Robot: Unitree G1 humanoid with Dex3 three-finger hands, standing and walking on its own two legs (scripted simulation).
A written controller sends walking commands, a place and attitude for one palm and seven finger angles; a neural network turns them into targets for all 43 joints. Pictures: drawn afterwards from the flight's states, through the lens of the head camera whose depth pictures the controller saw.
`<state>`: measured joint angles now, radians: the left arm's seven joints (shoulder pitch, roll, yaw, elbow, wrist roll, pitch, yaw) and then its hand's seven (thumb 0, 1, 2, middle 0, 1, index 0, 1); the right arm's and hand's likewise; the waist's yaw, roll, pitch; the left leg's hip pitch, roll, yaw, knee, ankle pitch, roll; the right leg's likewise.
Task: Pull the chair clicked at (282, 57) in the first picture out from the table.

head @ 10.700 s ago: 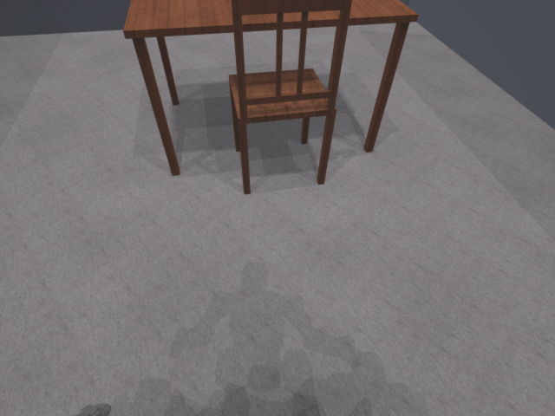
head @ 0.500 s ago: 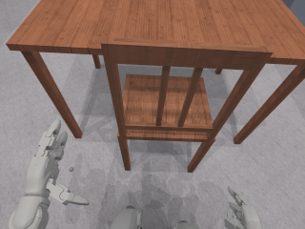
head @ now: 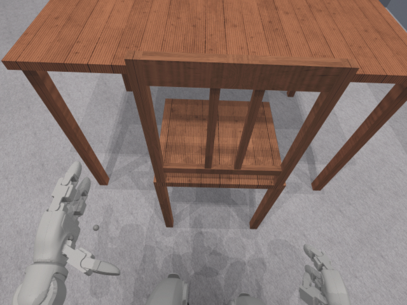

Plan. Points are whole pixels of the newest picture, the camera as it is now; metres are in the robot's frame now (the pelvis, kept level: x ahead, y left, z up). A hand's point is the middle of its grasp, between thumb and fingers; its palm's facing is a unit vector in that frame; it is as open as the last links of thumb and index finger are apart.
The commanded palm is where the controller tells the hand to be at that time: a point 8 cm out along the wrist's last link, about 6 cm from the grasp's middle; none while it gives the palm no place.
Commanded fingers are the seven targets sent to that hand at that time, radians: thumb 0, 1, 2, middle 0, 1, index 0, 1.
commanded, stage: aim the fingers beside a spindle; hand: left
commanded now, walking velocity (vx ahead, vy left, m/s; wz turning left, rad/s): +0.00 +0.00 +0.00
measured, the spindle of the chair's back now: (210, 133) +0.50 +0.01 +0.00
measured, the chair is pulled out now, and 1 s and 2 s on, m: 0.00 0.00 0.00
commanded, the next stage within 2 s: none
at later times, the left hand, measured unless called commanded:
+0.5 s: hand (119, 216) +0.27 +0.18 +0.02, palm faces +0.05 -1.00 -0.04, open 17.0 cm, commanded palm +0.25 +0.23 +0.02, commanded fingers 0.00 -0.50 0.30 -0.06 -0.08 -0.06 -0.08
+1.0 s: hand (133, 202) +0.31 +0.16 +0.00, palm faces +0.04 -1.00 -0.02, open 17.0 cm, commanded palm +0.29 +0.21 +0.00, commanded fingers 0.00 -0.50 0.30 -0.06 -0.08 -0.06 -0.08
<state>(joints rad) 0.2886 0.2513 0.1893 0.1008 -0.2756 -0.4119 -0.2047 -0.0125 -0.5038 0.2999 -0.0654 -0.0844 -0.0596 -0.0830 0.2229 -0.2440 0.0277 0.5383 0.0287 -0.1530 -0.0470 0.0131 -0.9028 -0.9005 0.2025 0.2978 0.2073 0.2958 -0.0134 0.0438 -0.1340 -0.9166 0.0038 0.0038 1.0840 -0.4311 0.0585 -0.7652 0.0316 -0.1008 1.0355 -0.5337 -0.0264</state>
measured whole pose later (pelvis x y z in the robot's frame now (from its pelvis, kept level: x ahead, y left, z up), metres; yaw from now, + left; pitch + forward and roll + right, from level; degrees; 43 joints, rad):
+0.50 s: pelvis +0.00 -0.02 -0.01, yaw +0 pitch +17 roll -3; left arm 0.18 0.23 0.17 0.18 -0.25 -0.44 -0.18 -0.01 -0.50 0.30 -0.07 -0.08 -0.06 -0.08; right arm 0.22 -0.26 0.01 0.55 0.02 -0.14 -0.04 0.01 -0.90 -0.90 0.20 0.30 0.21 0.30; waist -0.02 0.04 -0.15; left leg -0.99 0.01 0.00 1.14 -0.45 0.04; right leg -0.85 0.04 -0.10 1.11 -0.57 -0.05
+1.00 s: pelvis +0.00 -0.01 -0.02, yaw -1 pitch +19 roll -3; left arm 0.00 0.21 0.16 0.34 -0.22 -0.46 -0.14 -0.01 -0.50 0.30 -0.06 -0.08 -0.06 -0.08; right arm 0.22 -0.26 0.01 0.57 0.02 -0.09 -0.02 0.01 -0.90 -0.90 0.20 0.30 0.21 0.30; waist -0.03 0.04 -0.16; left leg -1.07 0.02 0.01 1.20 -0.47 0.04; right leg -0.93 0.04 -0.09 1.18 -0.58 -0.05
